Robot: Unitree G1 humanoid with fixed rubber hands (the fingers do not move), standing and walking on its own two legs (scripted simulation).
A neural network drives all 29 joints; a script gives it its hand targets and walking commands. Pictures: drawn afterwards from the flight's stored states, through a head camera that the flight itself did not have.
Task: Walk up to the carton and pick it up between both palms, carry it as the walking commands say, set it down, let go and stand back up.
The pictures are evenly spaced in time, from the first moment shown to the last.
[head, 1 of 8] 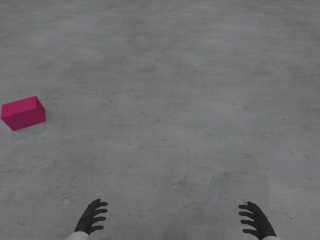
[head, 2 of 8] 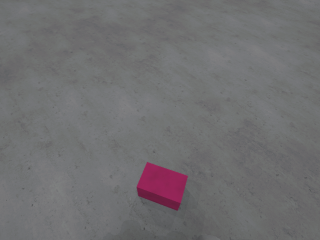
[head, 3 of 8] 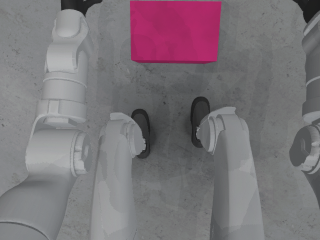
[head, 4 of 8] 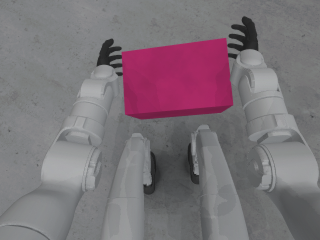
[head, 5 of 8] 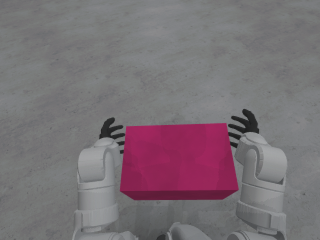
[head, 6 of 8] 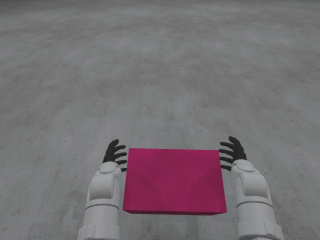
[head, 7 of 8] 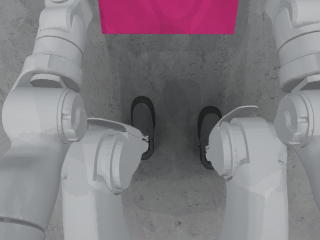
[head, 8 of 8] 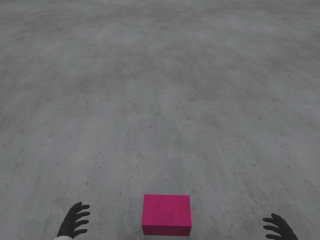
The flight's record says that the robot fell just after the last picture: no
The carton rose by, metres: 0.67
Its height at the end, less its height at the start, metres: +0.00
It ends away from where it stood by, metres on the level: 1.74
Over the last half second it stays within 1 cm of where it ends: yes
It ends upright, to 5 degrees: yes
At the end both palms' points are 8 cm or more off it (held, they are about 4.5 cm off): yes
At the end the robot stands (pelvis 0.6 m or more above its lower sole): yes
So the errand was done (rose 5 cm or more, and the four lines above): yes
